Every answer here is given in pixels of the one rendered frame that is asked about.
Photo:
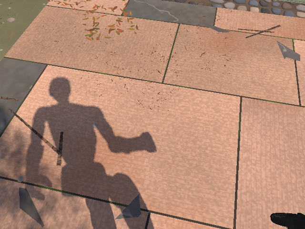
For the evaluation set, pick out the right robot hand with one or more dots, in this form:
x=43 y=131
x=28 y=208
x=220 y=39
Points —
x=289 y=220

